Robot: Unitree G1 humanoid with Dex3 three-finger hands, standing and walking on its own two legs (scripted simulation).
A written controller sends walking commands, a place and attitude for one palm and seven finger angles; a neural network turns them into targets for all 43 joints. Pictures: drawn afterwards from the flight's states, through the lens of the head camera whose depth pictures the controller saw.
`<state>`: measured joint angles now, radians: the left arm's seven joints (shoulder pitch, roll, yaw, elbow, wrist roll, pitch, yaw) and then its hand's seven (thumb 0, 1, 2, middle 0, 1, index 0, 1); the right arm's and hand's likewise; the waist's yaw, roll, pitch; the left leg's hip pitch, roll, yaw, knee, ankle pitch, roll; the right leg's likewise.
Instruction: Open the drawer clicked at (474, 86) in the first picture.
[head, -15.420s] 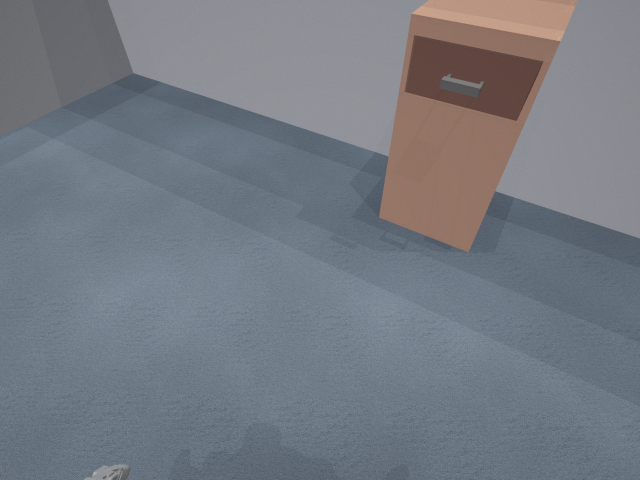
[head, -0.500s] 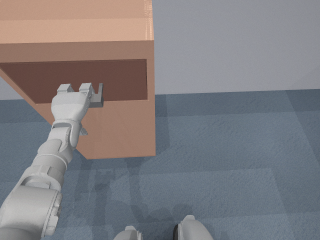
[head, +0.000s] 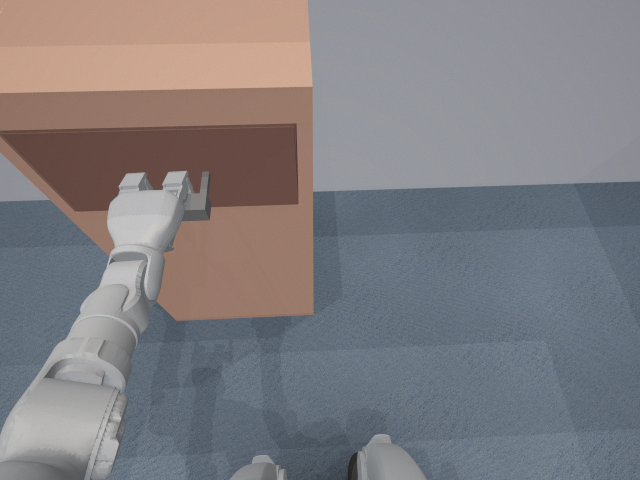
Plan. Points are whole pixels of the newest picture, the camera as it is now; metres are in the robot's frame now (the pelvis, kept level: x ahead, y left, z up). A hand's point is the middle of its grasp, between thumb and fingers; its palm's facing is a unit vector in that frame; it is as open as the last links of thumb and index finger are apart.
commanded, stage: pull the drawer open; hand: left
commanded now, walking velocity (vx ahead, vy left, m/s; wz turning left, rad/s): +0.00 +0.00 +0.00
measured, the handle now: (168, 193) +0.50 +0.21 -0.01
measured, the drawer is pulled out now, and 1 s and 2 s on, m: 0.00 0.11 0.25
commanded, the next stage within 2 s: none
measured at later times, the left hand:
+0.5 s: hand (158, 270) +0.39 +0.21 -0.03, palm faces -0.04 -0.06 -1.00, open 6.5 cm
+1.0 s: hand (152, 310) +0.33 +0.21 -0.03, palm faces -0.04 -0.05 -1.00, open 6.5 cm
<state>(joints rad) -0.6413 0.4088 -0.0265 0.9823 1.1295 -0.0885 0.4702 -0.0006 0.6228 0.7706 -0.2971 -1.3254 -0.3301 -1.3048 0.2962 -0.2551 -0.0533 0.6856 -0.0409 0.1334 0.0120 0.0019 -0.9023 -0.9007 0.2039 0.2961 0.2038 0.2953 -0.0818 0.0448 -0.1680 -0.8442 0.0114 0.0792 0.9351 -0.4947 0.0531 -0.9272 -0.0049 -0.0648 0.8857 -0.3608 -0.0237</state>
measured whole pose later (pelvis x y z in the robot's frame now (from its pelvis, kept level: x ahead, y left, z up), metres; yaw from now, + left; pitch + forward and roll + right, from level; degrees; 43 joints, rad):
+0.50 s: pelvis +0.01 +0.00 +0.01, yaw -1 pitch +20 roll -1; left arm -0.35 0.36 -0.04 0.73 1.12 -0.08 0.50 0.01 0.63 0.78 -0.27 -1.35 -0.33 -1.29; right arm 0.26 -0.25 -0.06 0.65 -0.03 0.15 0.02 0.00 -0.90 -0.90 0.20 0.30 0.20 0.30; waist -0.04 0.04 -0.16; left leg -0.73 0.01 0.09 0.86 -0.49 0.05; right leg -0.82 0.00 -0.05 0.83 -0.36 -0.02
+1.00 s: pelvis +0.01 -0.01 +0.01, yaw +0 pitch +17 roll +0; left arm -0.15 0.33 -0.07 0.55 1.12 -0.05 0.49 0.01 0.62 0.78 -0.27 -1.34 -0.34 -1.31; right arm 0.22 -0.25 -0.04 0.61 -0.02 0.11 0.00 0.00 -0.90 -0.90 0.20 0.30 0.20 0.30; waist -0.02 0.04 -0.15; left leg -0.67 0.01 0.09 0.85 -0.48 0.04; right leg -0.77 0.00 -0.05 0.83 -0.36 -0.03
